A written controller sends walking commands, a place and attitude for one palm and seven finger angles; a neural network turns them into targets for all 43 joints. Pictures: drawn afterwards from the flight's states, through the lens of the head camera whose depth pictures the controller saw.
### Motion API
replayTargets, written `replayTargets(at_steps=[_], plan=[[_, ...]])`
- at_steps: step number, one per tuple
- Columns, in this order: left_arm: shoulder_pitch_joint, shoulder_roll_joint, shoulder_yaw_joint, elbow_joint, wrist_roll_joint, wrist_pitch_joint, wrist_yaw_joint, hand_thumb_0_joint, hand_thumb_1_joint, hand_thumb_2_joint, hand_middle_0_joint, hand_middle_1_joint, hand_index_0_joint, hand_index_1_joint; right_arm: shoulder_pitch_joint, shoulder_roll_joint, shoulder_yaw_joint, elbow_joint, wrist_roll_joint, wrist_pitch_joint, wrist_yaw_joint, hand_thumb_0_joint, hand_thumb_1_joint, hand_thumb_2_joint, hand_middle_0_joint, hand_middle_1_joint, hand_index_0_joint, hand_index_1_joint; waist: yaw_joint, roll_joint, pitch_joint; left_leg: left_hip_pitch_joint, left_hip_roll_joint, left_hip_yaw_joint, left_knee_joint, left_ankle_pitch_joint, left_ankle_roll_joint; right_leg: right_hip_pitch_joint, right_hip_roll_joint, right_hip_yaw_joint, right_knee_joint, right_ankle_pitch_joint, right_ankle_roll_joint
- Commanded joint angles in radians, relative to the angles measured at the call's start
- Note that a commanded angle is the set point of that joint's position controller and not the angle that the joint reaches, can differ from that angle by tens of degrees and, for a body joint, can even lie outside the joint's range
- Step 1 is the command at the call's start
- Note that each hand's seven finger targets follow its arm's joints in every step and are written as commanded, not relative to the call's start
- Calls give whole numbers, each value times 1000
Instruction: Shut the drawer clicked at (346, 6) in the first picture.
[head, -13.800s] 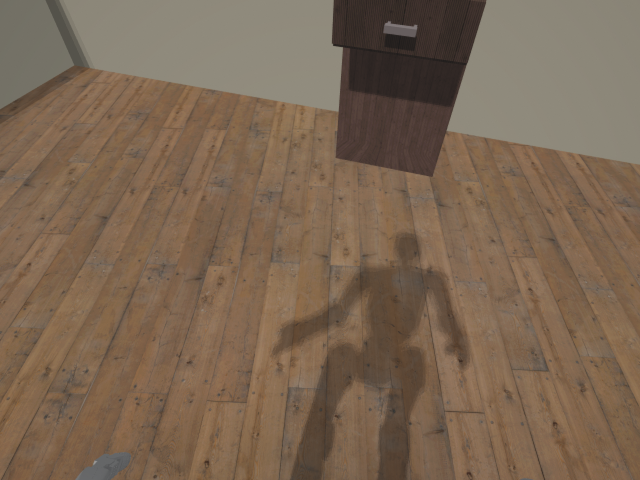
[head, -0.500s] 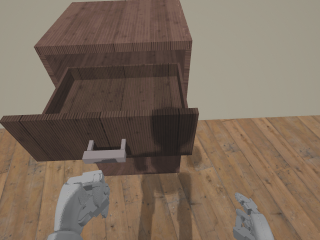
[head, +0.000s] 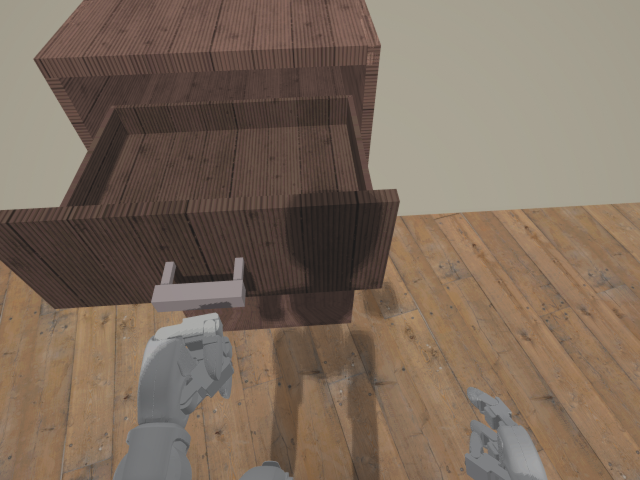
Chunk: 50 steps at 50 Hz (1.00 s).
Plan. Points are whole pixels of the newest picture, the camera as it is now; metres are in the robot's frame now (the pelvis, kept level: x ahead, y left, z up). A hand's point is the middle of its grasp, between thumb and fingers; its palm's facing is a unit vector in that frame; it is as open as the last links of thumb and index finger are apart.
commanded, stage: bring the fist close to the handle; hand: left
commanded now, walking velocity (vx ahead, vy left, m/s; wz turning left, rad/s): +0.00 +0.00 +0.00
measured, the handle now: (202, 281) +0.33 +0.16 +0.08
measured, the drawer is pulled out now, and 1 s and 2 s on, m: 0.30 0.28 0.15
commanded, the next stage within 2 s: push the drawer shut in 0.34 s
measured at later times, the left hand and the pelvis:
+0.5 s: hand (225, 362) +0.23 +0.11 +0.08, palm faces +0.08 -1.00 -0.02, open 3.3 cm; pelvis +0.00 +0.00 +0.00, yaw +0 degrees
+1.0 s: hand (231, 326) +0.28 +0.12 +0.07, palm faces +0.06 -1.00 -0.04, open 2.9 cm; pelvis -0.01 +0.00 +0.00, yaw +0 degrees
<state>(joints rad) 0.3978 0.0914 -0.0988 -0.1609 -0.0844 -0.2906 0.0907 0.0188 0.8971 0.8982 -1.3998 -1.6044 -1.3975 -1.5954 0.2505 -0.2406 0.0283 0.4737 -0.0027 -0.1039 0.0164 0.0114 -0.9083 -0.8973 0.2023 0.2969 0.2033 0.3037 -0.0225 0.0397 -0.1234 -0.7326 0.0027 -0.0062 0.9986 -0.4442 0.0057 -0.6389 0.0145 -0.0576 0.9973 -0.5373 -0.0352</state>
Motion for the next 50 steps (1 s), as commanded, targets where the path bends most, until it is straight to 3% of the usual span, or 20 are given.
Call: replayTargets(at_steps=[1,3,5,8,10,11,14,15,19,20,21,22,23,29,30,33,36,42,49,50], plan=[[-78,65,32,-260,-1,-61,8,0,900,900,-1400,-1600,-1400,-1600,-72,-109,-48,-183,9,-39,-13,0,-900,-900,200,300,200,300,4,-22,-198,185,-7,-12,-135,207,25,63,-8,29,-173,306,15],[-93,73,43,-289,-13,-64,19,0,900,900,-1400,-1600,-1400,-1600,-69,-104,-46,-183,10,-36,-17,0,-900,-900,200,300,200,300,2,-43,-215,192,-5,-12,-134,216,26,77,-7,30,-177,321,17],[-74,97,76,-264,-18,-65,31,0,900,900,-1400,-1600,-1400,-1600,-70,-107,-45,-176,9,-30,-21,0,-900,-900,200,300,200,300,1,-61,-184,171,-4,-11,-134,211,26,79,-5,36,-187,324,20],[-45,43,32,-227,-21,-64,24,0,900,900,-1400,-1600,-1400,-1600,-72,-103,-43,-174,10,-27,-16,0,-900,-900,200,300,200,300,-8,-68,-142,165,-3,-11,-135,212,24,63,-5,29,-185,339,23],[-20,48,31,-189,-15,-51,13,0,900,900,-1400,-1600,-1400,-1600,-72,-112,-43,-174,13,-22,-14,0,-900,-900,200,300,200,300,-11,-85,-116,150,-2,-15,-140,197,25,58,-5,28,-193,319,22],[-38,18,-6,-196,-15,-48,2,0,900,900,-1400,-1600,-1400,-1600,-77,-109,-42,-178,15,-21,-13,0,-900,-900,200,300,200,300,-20,-74,-116,158,-4,-13,-138,190,27,48,-8,31,-196,317,25],[-50,26,-17,-221,-11,-41,-8,0,900,900,-1400,-1600,-1400,-1600,-70,-112,-43,-189,15,-19,-15,0,-900,-900,200,300,200,300,-21,-74,-125,161,-5,-17,-140,172,27,48,-12,32,-201,294,26],[-59,64,19,-227,-5,-45,-1,0,900,900,-1400,-1600,-1400,-1600,-68,-114,-46,-183,14,-18,-19,0,-900,-900,200,300,200,300,-17,-65,-125,162,-4,-15,-137,174,27,49,-10,36,-202,289,24],[-66,54,15,-289,-2,-80,28,0,900,900,-1400,-1600,-1400,-1600,-73,-99,-44,-191,8,-21,-16,0,-900,-900,200,300,200,300,-6,-33,-167,183,-6,-13,-135,200,26,54,-9,28,-179,309,19],[-50,86,52,-280,2,-84,41,0,900,900,-1400,-1600,-1400,-1600,-66,-102,-45,-183,7,-18,-17,0,-900,-900,200,300,200,300,1,-40,-164,177,-5,-14,-134,207,25,60,-6,29,-179,312,16],[-45,58,31,-271,-1,-87,44,0,900,900,-1400,-1600,-1400,-1600,-75,-98,-43,-185,7,-16,-15,0,-900,-900,200,300,200,300,-5,-47,-156,174,-7,-11,-131,206,26,57,-7,32,-180,323,19],[-51,72,49,-262,-3,-90,48,0,900,900,-1400,-1600,-1400,-1600,-74,-99,-45,-183,7,-14,-15,0,-900,-900,200,300,200,300,-6,-57,-152,166,-5,-10,-129,197,24,51,-7,32,-181,314,20],[-93,55,25,-256,-2,-92,45,0,900,900,-1400,-1600,-1400,-1600,-80,-100,-42,-178,7,-14,-14,0,-900,-900,200,300,200,300,-19,-63,-145,161,-6,-11,-125,184,25,41,-7,36,-183,303,22],[-198,40,-3,-170,-1,-57,10,0,900,900,-1400,-1600,-1400,-1600,-76,-113,-42,-164,12,-6,-21,0,-900,-900,200,300,200,300,-38,-58,-125,155,-7,-16,-123,155,27,23,-13,45,-202,276,26],[-211,68,27,-151,-3,-49,10,0,900,900,-1400,-1600,-1400,-1600,-71,-117,-44,-156,12,-4,-25,0,-900,-900,200,300,200,300,-35,-75,-124,150,-6,-17,-124,156,28,35,-13,51,-210,276,26],[-259,70,39,-154,-10,-41,8,0,900,900,-1400,-1600,-1400,-1600,-77,-114,-44,-157,13,-2,-29,0,-900,-900,200,300,200,300,-22,-61,-183,181,-8,-14,-132,186,28,63,-16,49,-204,313,26],[-274,96,90,-130,-21,-36,26,0,900,900,-1400,-1600,-1400,-1600,-74,-111,-42,-146,11,3,-30,0,-900,-900,200,300,200,300,-8,-53,-201,190,-9,-9,-141,218,26,97,-16,47,-205,359,24],[-465,100,98,-46,-23,-57,49,0,900,900,-1400,-1600,-1400,-1600,-87,-114,-38,-99,13,5,-34,0,-900,-900,200,300,200,300,-44,-70,-137,174,-4,-15,-140,168,24,39,-15,48,-220,286,28],[-640,110,86,23,-29,-68,37,0,900,900,-1400,-1600,-1400,-1600,-97,-121,-39,-63,19,5,-43,0,-900,-900,200,300,200,300,-54,-23,-199,213,-5,-18,-153,141,27,39,-16,55,-237,239,26],[-653,132,106,54,-31,-62,37,0,900,900,-1400,-1600,-1400,-1600,-91,-126,-39,-54,19,6,-45,0,-900,-900,200,300,200,300,-56,-50,-193,204,-3,-20,-157,135,29,45,-15,58,-243,230,27]])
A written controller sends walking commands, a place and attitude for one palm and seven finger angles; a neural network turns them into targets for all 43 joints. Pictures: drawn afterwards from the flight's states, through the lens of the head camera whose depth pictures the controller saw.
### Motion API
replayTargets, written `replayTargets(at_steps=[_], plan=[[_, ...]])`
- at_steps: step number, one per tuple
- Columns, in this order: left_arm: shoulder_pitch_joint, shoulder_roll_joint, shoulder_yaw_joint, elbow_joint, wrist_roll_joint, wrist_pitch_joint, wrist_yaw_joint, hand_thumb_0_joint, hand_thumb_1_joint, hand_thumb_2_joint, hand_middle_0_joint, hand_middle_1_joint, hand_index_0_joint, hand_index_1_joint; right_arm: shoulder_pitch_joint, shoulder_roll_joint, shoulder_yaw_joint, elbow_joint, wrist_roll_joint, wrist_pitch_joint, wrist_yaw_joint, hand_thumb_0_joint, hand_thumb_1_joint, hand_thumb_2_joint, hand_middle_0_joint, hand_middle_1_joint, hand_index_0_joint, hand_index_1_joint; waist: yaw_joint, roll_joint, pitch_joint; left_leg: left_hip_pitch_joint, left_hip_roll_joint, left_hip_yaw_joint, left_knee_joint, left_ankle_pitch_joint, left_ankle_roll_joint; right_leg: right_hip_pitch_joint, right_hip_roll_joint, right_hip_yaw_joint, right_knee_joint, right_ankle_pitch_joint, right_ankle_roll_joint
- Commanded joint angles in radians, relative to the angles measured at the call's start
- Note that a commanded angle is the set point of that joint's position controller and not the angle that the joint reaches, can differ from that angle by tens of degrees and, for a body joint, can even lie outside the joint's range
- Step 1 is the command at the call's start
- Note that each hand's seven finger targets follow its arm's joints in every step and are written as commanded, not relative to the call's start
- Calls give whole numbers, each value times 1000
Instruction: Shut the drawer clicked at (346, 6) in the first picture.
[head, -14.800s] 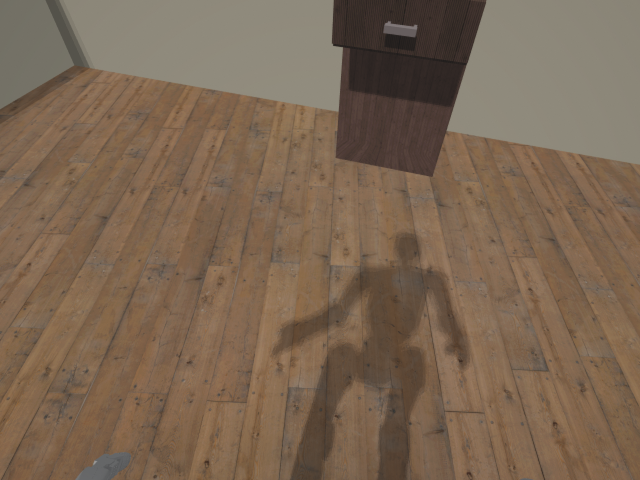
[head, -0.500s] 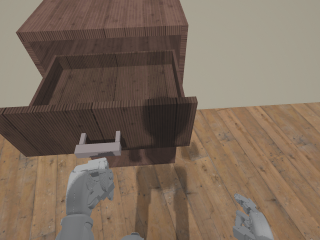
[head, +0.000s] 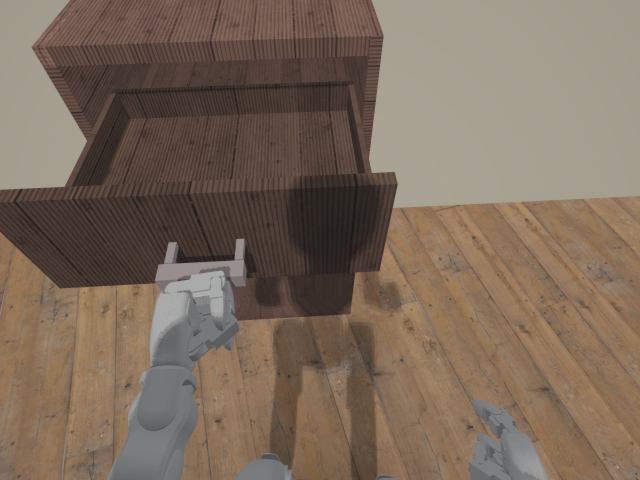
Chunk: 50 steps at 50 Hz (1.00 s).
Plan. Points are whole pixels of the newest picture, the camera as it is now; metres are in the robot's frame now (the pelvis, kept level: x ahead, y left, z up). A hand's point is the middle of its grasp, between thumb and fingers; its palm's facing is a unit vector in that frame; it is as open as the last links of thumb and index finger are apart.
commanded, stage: push the drawer shut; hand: left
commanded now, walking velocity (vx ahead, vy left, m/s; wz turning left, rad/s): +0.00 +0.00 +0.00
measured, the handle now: (204, 261) +0.36 +0.16 +0.07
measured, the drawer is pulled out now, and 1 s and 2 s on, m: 0.28 0.15 0.02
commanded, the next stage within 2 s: none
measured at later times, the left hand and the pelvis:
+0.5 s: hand (235, 263) +0.37 +0.12 +0.07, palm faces +0.06 -1.00 -0.03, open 2.9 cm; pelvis -0.01 +0.01 +0.00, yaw -1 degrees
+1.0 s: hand (243, 229) +0.42 +0.12 +0.07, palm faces +0.09 -1.00 -0.03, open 3.0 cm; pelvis -0.01 +0.01 +0.00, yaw -2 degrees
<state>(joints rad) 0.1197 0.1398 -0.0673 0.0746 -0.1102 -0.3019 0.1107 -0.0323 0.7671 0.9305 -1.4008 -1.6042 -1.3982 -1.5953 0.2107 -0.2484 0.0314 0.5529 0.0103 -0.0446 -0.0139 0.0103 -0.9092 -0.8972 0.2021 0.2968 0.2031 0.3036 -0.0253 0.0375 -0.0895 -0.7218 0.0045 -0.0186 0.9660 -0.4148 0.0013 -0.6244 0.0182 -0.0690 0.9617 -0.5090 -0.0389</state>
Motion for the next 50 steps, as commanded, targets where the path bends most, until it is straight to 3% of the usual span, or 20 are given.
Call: replayTargets(at_steps=[1,4,5,7,10,16,19,20,23,25,28,30,32,34,38,40,44,45,49,50], plan=[[-396,77,76,-174,-13,-50,15,0,900,900,-1400,-1600,-1400,-1600,-60,-116,-43,-128,9,-51,-17,0,-900,-900,200,300,200,300,-53,-41,-239,203,-5,-7,-127,107,33,33,-20,71,-211,203,31],[-467,79,84,-117,-23,-46,14,0,900,900,-1400,-1600,-1400,-1600,-65,-116,-39,-118,12,-51,-21,0,-900,-900,200,300,200,300,-53,-48,-227,198,-5,-9,-141,82,30,34,-20,71,-225,167,31],[-480,108,110,-80,-20,-43,18,0,900,900,-1400,-1600,-1400,-1600,-60,-121,-39,-108,14,-49,-23,0,-900,-900,200,300,200,300,-54,-60,-208,189,-2,-12,-147,71,31,26,-17,71,-231,148,30],[-533,81,92,-57,-24,-47,20,0,900,900,-1400,-1600,-1400,-1600,-64,-116,-39,-104,14,-50,-22,0,-900,-900,200,300,200,300,-54,-44,-215,199,-5,-12,-151,61,30,22,-18,72,-234,137,30],[-578,120,135,0,-22,-50,29,0,900,900,-1400,-1600,-1400,-1600,-52,-124,-41,-90,12,-48,-23,0,-900,-900,200,300,200,300,-49,-52,-227,202,-4,-12,-158,72,29,32,-15,69,-235,148,29],[-694,109,140,104,-19,-66,26,0,900,900,-1400,-1600,-1400,-1600,-38,-124,-43,-73,12,-43,-18,0,-900,-900,200,300,200,300,-59,-41,-230,202,-4,-8,-163,70,28,21,-13,66,-234,154,29],[-749,106,143,144,-14,-76,29,0,900,900,-1400,-1600,-1400,-1600,-23,-128,-47,-62,10,-44,-14,0,-900,-900,200,300,200,300,-61,-17,-247,219,-2,-14,-163,82,24,3,-11,54,-220,169,25],[-754,117,153,179,-10,-76,33,0,900,900,-1400,-1600,-1400,-1600,-13,-132,-49,-57,8,-41,-13,0,-900,-900,200,300,200,300,-63,-46,-246,207,0,-18,-164,76,27,-2,-7,52,-219,159,27],[-793,110,159,208,-10,-83,33,0,900,900,-1400,-1600,-1400,-1600,3,-133,-54,-52,5,-37,-8,0,-900,-900,200,300,200,300,-65,-45,-274,214,-3,-12,-159,103,27,12,-6,54,-215,197,27],[-829,143,187,245,-3,-87,36,0,900,900,-1400,-1600,-1400,-1600,17,-138,-56,-40,5,-32,-9,0,-900,-900,200,300,200,300,-68,-53,-277,206,-1,-15,-159,105,27,8,-3,54,-211,198,27],[-895,115,168,263,2,-98,36,0,900,900,-1400,-1600,-1400,-1600,34,-136,-60,-33,3,-29,-3,0,-900,-900,200,300,200,300,-78,-18,-307,239,0,-18,-153,135,25,-16,0,46,-197,223,24],[-896,146,202,302,5,-99,42,0,900,900,-1400,-1600,-1400,-1600,49,-142,-63,-24,0,-24,-2,0,-900,-900,200,300,200,300,-78,-44,-312,233,3,-20,-152,148,27,-11,3,43,-196,235,26],[-907,135,198,313,9,-106,39,0,900,900,-1400,-1600,-1400,-1600,54,-138,-64,-27,0,-20,3,0,-900,-900,200,300,200,300,-71,-18,-331,240,1,-18,-150,166,22,-10,3,42,-187,250,22],[-946,129,194,319,11,-113,41,0,900,900,-1400,-1600,-1400,-1600,64,-138,-67,-21,-1,-19,6,0,-900,-900,200,300,200,300,-75,2,-339,255,3,-20,-146,183,20,-22,5,40,-181,262,20],[-981,150,218,370,17,-122,43,0,900,900,-1400,-1600,-1400,-1600,84,-143,-70,-17,-4,-10,11,0,-900,-900,200,300,200,300,-82,-33,-337,235,3,-20,-143,175,23,-25,8,42,-182,257,22],[-1014,147,217,376,21,-129,43,0,900,900,-1400,-1600,-1400,-1600,94,-144,-72,-14,-7,-8,14,0,-900,-900,200,300,200,300,-86,-2,-345,254,4,-23,-139,197,23,-42,11,38,-174,269,20],[-1071,148,220,421,25,-138,43,0,900,900,-1400,-1600,-1400,-1600,107,-142,-73,-4,-7,-2,17,0,-900,-900,200,300,200,300,-99,-17,-337,243,4,-21,-132,176,24,-62,12,42,-178,252,22],[-1086,177,240,440,30,-141,44,0,900,900,-1400,-1600,-1400,-1600,115,-146,-74,-2,-7,0,15,0,-900,-900,200,300,200,300,-100,-37,-331,230,6,-26,-133,166,25,-64,15,41,-175,241,22],[-1155,172,237,490,37,-153,44,0,900,900,-1400,-1600,-1400,-1600,127,-144,-72,7,-9,4,16,0,-900,-900,200,300,200,300,-110,-22,-334,218,1,-23,-127,143,27,-79,15,48,-177,224,22],[-1178,204,254,501,42,-156,44,0,900,900,-1400,-1600,-1400,-1600,134,-148,-72,9,-9,6,14,0,-900,-900,200,300,200,300,-114,-10,-336,214,1,-25,-125,137,28,-84,16,49,-174,217,22]])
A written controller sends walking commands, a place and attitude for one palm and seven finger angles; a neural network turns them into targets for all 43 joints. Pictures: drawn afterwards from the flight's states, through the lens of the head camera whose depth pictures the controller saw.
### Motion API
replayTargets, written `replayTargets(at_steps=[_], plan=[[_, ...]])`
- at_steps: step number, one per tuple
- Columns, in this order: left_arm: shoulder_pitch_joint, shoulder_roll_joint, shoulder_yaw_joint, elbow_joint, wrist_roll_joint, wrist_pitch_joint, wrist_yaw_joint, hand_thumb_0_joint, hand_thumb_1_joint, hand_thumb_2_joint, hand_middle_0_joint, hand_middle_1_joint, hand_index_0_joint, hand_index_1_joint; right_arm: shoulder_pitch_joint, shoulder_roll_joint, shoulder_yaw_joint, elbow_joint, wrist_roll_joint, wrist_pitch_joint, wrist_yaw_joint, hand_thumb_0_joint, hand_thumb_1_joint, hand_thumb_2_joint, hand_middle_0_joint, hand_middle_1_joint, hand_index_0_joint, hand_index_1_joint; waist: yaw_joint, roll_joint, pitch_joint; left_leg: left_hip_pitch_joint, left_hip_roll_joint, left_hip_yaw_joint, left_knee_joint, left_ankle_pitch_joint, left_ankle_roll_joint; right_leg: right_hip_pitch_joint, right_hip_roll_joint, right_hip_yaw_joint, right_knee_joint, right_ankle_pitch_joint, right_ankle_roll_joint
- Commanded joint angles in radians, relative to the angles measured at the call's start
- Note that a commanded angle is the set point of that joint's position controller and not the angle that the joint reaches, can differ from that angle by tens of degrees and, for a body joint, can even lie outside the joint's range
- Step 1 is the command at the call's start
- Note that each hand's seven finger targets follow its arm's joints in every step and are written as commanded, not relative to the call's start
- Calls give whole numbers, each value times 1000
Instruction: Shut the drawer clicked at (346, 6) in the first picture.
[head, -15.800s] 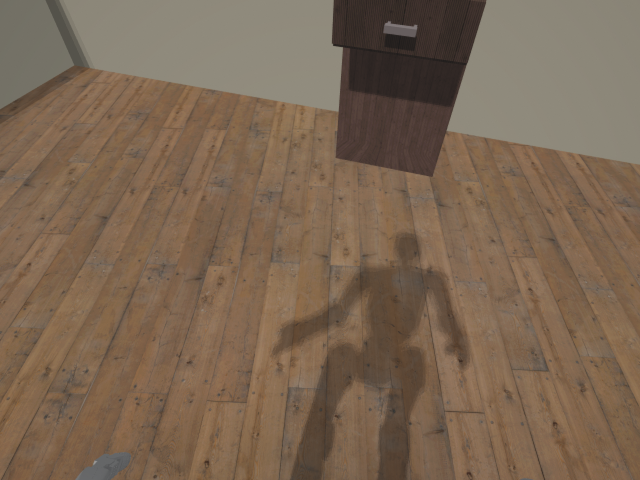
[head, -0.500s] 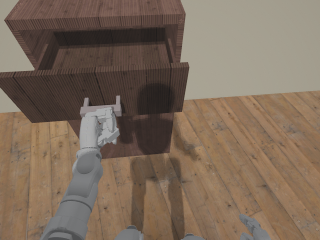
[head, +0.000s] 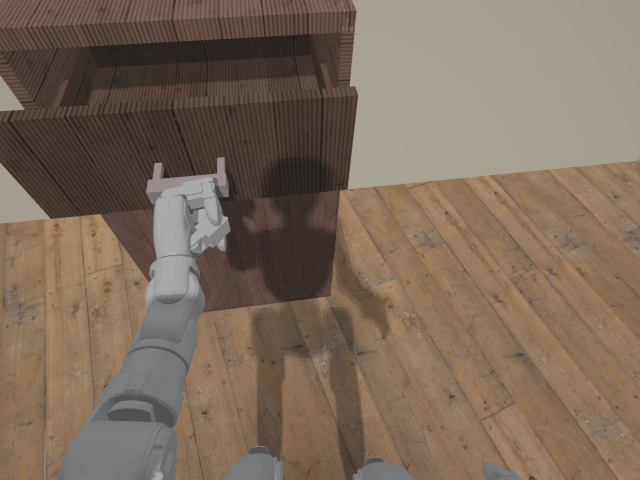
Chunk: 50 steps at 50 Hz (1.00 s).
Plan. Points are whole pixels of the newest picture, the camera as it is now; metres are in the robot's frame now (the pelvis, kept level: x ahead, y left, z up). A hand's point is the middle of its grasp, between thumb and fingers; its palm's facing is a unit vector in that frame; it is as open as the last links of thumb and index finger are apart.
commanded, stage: push the drawer shut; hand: left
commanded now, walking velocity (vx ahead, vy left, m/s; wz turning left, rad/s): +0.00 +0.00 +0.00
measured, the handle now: (189, 177) +0.50 +0.17 +0.07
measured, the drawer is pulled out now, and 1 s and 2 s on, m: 0.15 0.02 0.00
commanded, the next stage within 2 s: none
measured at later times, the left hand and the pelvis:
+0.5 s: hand (223, 185) +0.49 +0.12 +0.07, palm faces +0.13 -0.99 -0.04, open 3.1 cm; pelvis -0.01 -0.01 -0.01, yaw +0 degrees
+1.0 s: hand (221, 152) +0.55 +0.13 +0.07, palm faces +0.13 -0.99 -0.03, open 3.1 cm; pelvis +0.00 +0.00 -0.02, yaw -1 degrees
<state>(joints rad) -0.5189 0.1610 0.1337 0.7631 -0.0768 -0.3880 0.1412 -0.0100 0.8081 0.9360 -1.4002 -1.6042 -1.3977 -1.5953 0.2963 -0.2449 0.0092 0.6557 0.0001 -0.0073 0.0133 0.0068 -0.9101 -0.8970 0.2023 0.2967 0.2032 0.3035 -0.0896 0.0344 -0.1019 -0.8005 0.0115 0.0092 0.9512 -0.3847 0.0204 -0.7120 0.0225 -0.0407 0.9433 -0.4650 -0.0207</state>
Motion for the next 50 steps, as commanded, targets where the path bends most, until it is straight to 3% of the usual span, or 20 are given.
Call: replayTargets(at_steps=[1,4,7,9,11,14,15,16,18,20,24,27,30,31,33,35,37,40,42,50], plan=[[-565,183,51,-174,12,-73,12,0,900,900,-1400,-1600,-1400,-1600,53,-150,-48,-92,0,-30,-13,0,-900,-900,200,300,200,300,-56,-20,-331,292,-6,-55,-109,105,9,1,11,20,-153,171,5],[-607,190,55,-139,11,-81,7,0,900,900,-1400,-1600,-1400,-1600,61,-149,-48,-88,0,-28,-14,0,-900,-900,200,300,200,300,-64,-15,-348,283,-9,-47,-101,94,12,3,10,29,-158,169,8],[-660,248,100,-100,9,-91,-1,0,900,900,-1400,-1600,-1400,-1600,74,-153,-45,-82,-3,-26,-19,0,-900,-900,200,300,200,300,-65,-17,-358,262,-11,-45,-96,78,15,10,11,37,-158,160,10],[-684,255,101,-68,11,-95,-10,0,900,900,-1400,-1600,-1400,-1600,83,-152,-43,-81,-4,-26,-19,0,-900,-900,200,300,200,300,-70,-23,-358,242,-12,-41,-91,74,16,16,10,41,-158,164,10],[-723,246,89,-45,10,-102,-21,0,900,900,-1400,-1600,-1400,-1600,91,-150,-40,-80,-4,-27,-18,0,-900,-900,200,300,200,300,-78,12,-362,252,-13,-44,-87,73,16,-7,13,42,-153,160,9],[-761,287,124,-2,6,-108,-27,0,900,900,-1400,-1600,-1400,-1600,110,-154,-41,-74,-8,-28,-17,0,-900,-900,200,300,200,300,-86,-12,-373,220,-14,-39,-75,72,21,10,13,50,-153,166,13],[-757,333,161,20,12,-110,-29,0,900,900,-1400,-1600,-1400,-1600,117,-160,-41,-73,-10,-25,-19,0,-900,-900,200,300,200,300,-75,-11,-373,201,-14,-38,-70,73,21,15,13,52,-147,169,11],[-781,310,134,30,13,-111,-34,0,900,900,-1400,-1600,-1400,-1600,121,-156,-38,-73,-8,-24,-18,0,-900,-900,200,300,200,300,-91,2,-375,206,-15,-38,-71,76,21,8,13,53,-148,175,14],[-807,310,137,47,17,-115,-40,0,900,900,-1400,-1600,-1400,-1600,131,-157,-41,-68,-12,-24,-15,0,-900,-900,200,300,200,300,-92,21,-386,212,-13,-39,-63,83,19,-12,14,49,-141,174,13],[-818,350,172,81,17,-114,-39,0,900,900,-1400,-1600,-1400,-1600,147,-164,-42,-65,-15,-22,-13,0,-900,-900,200,300,200,300,-93,0,-383,185,-13,-40,-56,76,22,-10,15,54,-142,166,13],[-866,360,169,113,26,-111,-47,0,900,900,-1400,-1600,-1400,-1600,169,-167,-42,-63,-18,-17,-9,0,-900,-900,200,300,200,300,-110,13,-399,175,-13,-37,-46,82,25,-21,16,58,-140,169,16],[-893,415,203,145,33,-107,-50,0,900,900,-1400,-1600,-1400,-1600,190,-175,-41,-58,-21,-11,-8,0,-900,-900,200,300,200,300,-116,12,-404,161,-9,-41,-35,97,26,-30,18,57,-132,181,16],[-947,421,203,153,41,-105,-53,0,900,900,-1400,-1600,-1400,-1600,207,-176,-40,-55,-25,-9,-6,0,-900,-900,200,300,200,300,-130,40,-419,168,-8,-42,-30,109,28,-47,21,54,-125,187,16],[-941,453,234,164,41,-103,-51,0,900,900,-1400,-1600,-1400,-1600,215,-180,-41,-53,-28,-8,-6,0,-900,-900,200,300,200,300,-124,29,-441,168,-7,-44,-24,126,27,-40,21,52,-120,200,16],[-953,466,239,170,49,-102,-53,0,900,900,-1400,-1600,-1400,-1600,224,-179,-41,-54,-30,-2,-3,0,-900,-900,200,300,200,300,-122,58,-457,174,-6,-45,-20,147,24,-40,22,49,-113,216,14],[-981,423,212,184,51,-99,-56,0,900,900,-1400,-1600,-1400,-1600,236,-179,-43,-49,-35,-1,3,0,-900,-900,200,300,200,300,-140,66,-452,208,-3,-55,-14,169,25,-89,26,36,-107,219,12],[-993,480,249,179,57,-100,-53,0,900,900,-1400,-1600,-1400,-1600,250,-187,-44,-47,-38,6,5,0,-900,-900,200,300,200,300,-134,82,-471,215,2,-58,-10,189,22,-90,27,35,-101,226,10],[-1010,446,223,217,68,-91,-52,0,900,900,-1400,-1600,-1400,-1600,265,-188,-43,-43,-44,12,11,0,-900,-900,200,300,200,300,-151,76,-459,226,5,-69,-6,204,22,-126,31,24,-97,224,9],[-1025,489,253,228,74,-88,-47,0,900,900,-1400,-1600,-1400,-1600,274,-195,-45,-40,-45,20,13,0,-900,-900,200,300,200,300,-152,80,-462,221,8,-70,-2,203,22,-137,32,23,-96,213,9],[-1110,527,260,252,106,-77,-36,0,900,900,-1400,-1600,-1400,-1600,311,-201,-39,-38,-57,38,19,0,-900,-900,200,300,200,300,-175,115,-484,235,12,-86,13,236,22,-177,37,13,-82,216,6]])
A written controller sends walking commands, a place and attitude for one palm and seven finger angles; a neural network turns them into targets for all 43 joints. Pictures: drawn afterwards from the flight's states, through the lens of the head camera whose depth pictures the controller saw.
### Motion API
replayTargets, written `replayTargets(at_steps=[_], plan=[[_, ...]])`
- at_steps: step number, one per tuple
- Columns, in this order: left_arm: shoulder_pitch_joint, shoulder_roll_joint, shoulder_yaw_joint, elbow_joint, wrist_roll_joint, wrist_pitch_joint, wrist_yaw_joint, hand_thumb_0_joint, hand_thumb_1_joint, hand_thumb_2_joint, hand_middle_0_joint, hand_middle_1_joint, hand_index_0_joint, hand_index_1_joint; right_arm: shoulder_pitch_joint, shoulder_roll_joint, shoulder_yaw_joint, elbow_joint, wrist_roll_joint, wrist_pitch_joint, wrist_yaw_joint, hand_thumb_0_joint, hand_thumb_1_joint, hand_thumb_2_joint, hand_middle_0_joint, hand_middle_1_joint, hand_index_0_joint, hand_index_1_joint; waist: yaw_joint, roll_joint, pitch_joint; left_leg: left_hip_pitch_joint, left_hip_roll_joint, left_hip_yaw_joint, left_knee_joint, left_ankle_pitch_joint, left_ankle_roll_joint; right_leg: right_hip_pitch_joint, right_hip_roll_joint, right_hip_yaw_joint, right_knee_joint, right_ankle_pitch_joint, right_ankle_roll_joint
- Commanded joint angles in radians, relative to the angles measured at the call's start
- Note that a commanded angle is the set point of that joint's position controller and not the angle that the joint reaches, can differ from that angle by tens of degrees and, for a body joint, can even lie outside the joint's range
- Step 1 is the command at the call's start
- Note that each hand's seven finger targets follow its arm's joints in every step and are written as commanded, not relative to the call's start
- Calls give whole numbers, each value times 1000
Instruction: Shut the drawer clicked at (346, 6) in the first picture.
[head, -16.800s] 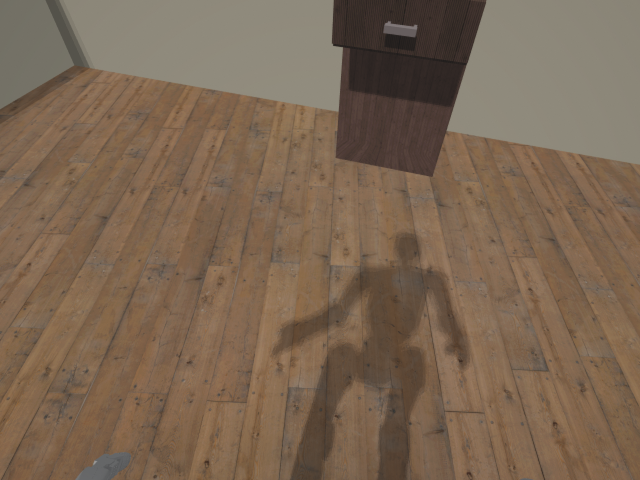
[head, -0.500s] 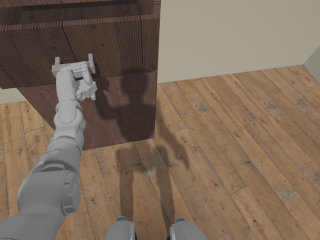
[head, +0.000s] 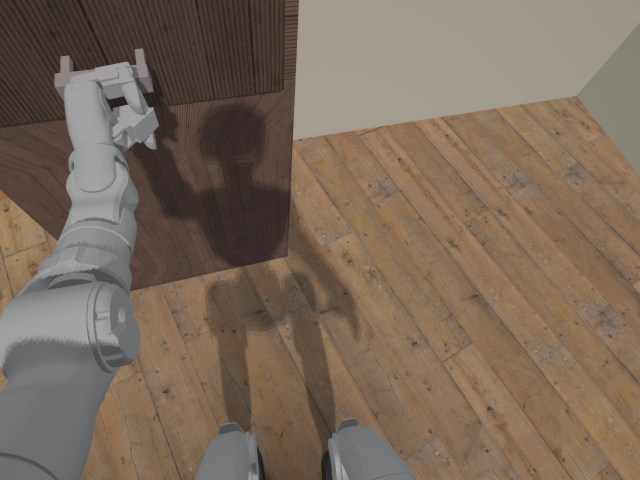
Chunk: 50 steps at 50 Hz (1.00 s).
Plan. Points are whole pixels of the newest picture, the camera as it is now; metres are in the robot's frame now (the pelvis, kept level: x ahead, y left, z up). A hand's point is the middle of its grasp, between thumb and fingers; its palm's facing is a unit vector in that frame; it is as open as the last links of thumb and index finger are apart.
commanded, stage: push the drawer shut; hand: left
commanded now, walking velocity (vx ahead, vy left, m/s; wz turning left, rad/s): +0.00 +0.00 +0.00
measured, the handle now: (105, 71) +0.61 +0.20 +0.09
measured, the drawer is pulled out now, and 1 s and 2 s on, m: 0.02 0.00 0.00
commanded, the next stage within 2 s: pull the fist back off the drawer in 1.06 s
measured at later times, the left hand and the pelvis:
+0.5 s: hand (138, 99) +0.57 +0.16 +0.09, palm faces +0.16 -0.99 -0.04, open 2.9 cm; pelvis -0.01 +0.00 -0.01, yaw +0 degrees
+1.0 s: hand (131, 91) +0.57 +0.16 +0.10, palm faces +0.14 -0.99 -0.05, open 3.5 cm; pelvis -0.03 +0.01 -0.02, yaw -1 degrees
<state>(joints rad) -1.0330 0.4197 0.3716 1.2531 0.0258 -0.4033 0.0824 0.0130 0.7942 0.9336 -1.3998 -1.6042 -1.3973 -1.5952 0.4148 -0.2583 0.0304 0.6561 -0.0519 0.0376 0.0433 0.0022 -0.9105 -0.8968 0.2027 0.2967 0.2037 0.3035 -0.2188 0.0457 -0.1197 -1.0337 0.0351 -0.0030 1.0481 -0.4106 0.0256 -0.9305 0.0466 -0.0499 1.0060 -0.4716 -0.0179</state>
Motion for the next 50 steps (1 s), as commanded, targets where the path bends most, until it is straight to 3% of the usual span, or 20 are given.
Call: replayTargets(at_steps=[1,2,6,7,8,10,13,14,17,21,22,26,31,33,38,41,45,50], plan=[[-613,257,14,-247,4,-63,23,0,900,900,-1400,-1600,-1400,-1600,196,-186,-61,-39,-6,-4,-9,0,-900,-900,200,300,200,300,-49,124,-485,489,-11,-74,-82,284,15,39,13,20,-144,236,3],[-604,284,38,-240,6,-62,23,0,900,900,-1400,-1600,-1400,-1600,199,-188,-64,-37,-7,-2,-9,0,-900,-900,200,300,200,300,-42,121,-497,492,-9,-75,-77,288,14,40,14,19,-144,235,3],[-648,278,16,-197,17,-48,21,0,900,900,-1400,-1600,-1400,-1600,214,-192,-57,-32,-10,7,-7,0,-900,-900,200,300,200,300,-71,119,-466,469,-6,-82,-70,271,16,7,17,18,-145,216,5],[-661,317,39,-202,21,-48,22,0,900,900,-1400,-1600,-1400,-1600,219,-195,-57,-30,-11,9,-9,0,-900,-900,200,300,200,300,-66,130,-469,464,-5,-82,-70,273,15,11,16,17,-143,216,3],[-662,318,35,-190,27,-42,23,0,900,900,-1400,-1600,-1400,-1600,224,-196,-56,-32,-12,13,-10,0,-900,-900,200,300,200,300,-71,120,-470,460,-5,-85,-70,276,16,12,17,17,-143,217,3],[-701,290,9,-194,31,-39,22,0,900,900,-1400,-1600,-1400,-1600,228,-193,-56,-29,-15,12,-7,0,-900,-900,200,300,200,300,-87,158,-476,481,-4,-88,-62,287,16,-18,17,15,-140,221,3],[-717,354,42,-151,38,-25,24,0,900,900,-1400,-1600,-1400,-1600,243,-203,-49,-26,-16,17,-10,0,-900,-900,200,300,200,300,-93,137,-462,437,-3,-91,-58,257,19,-20,19,14,-140,193,4],[-736,358,36,-144,40,-20,24,0,900,900,-1400,-1600,-1400,-1600,244,-203,-49,-28,-14,17,-12,0,-900,-900,200,300,200,300,-106,116,-448,411,-3,-87,-55,231,22,-19,19,18,-147,181,8],[-797,353,10,-142,48,-16,27,0,900,900,-1400,-1600,-1400,-1600,249,-205,-43,-24,-13,14,-18,0,-900,-900,200,300,200,300,-125,153,-429,408,-2,-98,-62,180,21,-65,19,15,-147,137,6],[-864,365,6,-193,48,-30,34,0,900,900,-1400,-1600,-1400,-1600,259,-205,-42,-18,-16,3,-20,0,-900,-900,200,300,200,300,-136,207,-500,456,1,-108,-50,199,18,-84,21,15,-136,142,3],[-867,389,21,-183,49,-29,36,0,900,900,-1400,-1600,-1400,-1600,259,-206,-40,-16,-18,0,-21,0,-900,-900,200,300,200,300,-135,205,-496,449,3,-112,-50,185,18,-88,21,12,-135,130,2],[-898,370,-22,-179,48,-19,27,0,900,900,-1400,-1600,-1400,-1600,251,-211,-31,-15,-13,-12,-24,0,-900,-900,200,300,200,300,-156,237,-474,440,7,-116,-62,120,18,-114,20,15,-142,91,3],[-917,422,0,-174,43,-8,27,0,900,900,-1400,-1600,-1400,-1600,255,-220,-22,-9,-12,-31,-33,0,-900,-900,200,300,200,300,-157,239,-487,423,13,-122,-69,74,20,-112,20,16,-143,65,3],[-922,406,-16,-170,40,-4,25,0,900,900,-1400,-1600,-1400,-1600,251,-218,-22,-6,-11,-41,-34,0,-900,-900,200,300,200,300,-163,243,-484,421,14,-122,-72,56,20,-117,19,16,-148,56,4],[-921,441,-2,-150,31,0,18,0,900,900,-1400,-1600,-1400,-1600,254,-225,-14,0,-7,-61,-42,0,-900,-900,200,300,200,300,-166,226,-462,385,18,-120,-81,19,22,-106,19,21,-156,35,8],[-917,423,-13,-134,29,1,14,0,900,900,-1400,-1600,-1400,-1600,255,-226,-12,1,-7,-72,-41,0,-900,-900,200,300,200,300,-166,231,-450,382,19,-126,-86,0,20,-125,20,17,-151,24,6],[-921,484,30,-141,26,-5,13,0,900,900,-1400,-1600,-1400,-1600,266,-231,-11,5,-8,-81,-46,0,-900,-900,200,300,200,300,-164,225,-462,369,21,-120,-82,14,22,-104,20,20,-152,33,7],[-939,468,21,-157,23,-10,9,0,900,900,-1400,-1600,-1400,-1600,268,-232,-14,10,-9,-89,-47,0,-900,-900,200,300,200,300,-166,243,-465,396,25,-133,-86,16,18,-135,19,13,-144,38,6]])
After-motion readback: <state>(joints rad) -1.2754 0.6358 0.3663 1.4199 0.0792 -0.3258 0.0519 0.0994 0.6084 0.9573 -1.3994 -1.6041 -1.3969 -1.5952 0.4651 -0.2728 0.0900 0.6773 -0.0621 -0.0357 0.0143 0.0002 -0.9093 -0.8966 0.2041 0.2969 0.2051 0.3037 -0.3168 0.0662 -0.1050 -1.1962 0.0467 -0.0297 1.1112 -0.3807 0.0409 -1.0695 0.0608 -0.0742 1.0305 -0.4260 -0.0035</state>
